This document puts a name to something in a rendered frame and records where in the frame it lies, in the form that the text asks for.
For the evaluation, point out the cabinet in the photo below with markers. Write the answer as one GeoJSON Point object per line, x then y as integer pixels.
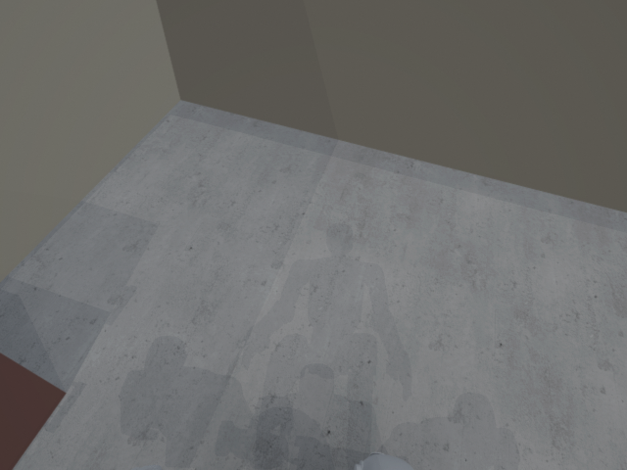
{"type": "Point", "coordinates": [26, 403]}

